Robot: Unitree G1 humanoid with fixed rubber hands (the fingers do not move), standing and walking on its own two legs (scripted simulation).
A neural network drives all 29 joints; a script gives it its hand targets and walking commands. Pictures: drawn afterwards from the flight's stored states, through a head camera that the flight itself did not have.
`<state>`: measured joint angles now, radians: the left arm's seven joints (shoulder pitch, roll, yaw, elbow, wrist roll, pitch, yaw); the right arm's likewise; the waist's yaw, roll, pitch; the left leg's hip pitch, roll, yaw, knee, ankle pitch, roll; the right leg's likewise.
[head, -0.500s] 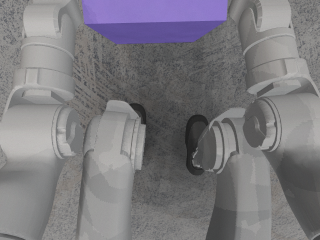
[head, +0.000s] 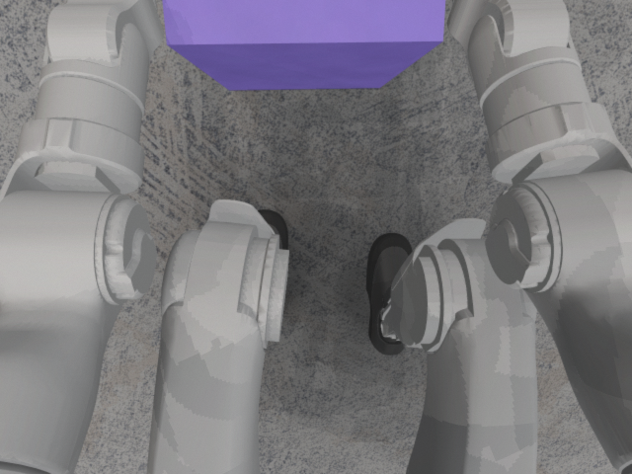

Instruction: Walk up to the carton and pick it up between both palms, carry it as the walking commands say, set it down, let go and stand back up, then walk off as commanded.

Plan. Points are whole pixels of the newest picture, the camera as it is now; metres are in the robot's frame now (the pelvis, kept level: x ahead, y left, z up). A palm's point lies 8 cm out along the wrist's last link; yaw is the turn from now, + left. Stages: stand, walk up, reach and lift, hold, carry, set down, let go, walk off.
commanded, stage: set down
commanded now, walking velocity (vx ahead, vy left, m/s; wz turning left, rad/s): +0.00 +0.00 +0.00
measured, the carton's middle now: out of the picture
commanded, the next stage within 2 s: none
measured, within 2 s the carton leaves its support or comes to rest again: rests again in 0.06 s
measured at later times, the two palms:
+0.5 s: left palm out of the picture +0.52 +0.22 -0.17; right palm out of the picture +0.57 -0.08 -0.16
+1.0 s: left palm out of the picture +0.52 +0.23 -0.17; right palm out of the picture +0.57 -0.08 -0.17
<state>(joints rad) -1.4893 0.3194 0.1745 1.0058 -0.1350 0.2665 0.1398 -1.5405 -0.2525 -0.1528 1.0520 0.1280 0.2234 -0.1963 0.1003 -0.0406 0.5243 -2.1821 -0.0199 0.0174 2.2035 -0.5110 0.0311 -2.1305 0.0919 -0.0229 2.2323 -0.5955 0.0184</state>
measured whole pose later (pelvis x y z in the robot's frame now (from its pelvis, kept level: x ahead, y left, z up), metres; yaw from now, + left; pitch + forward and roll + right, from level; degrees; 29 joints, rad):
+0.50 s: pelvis +0.00 +0.00 -0.01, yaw +0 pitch +27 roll +1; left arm -1.49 0.33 0.20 1.07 -0.11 0.23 0.10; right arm -1.55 -0.23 -0.18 1.09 0.09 0.21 -0.18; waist 0.10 -0.05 0.52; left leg -2.20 0.00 0.04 2.23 -0.51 0.03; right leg -2.18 0.12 -0.01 2.28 -0.58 0.01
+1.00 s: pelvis +0.00 -0.01 -0.02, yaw +0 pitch +28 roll +1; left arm -1.45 0.34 0.29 1.04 -0.06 0.21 0.00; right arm -1.54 -0.22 -0.21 1.07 0.03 0.21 -0.12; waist 0.09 -0.05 0.51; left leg -2.20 0.00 0.02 2.25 -0.53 0.01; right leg -2.19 0.11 -0.02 2.30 -0.59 0.00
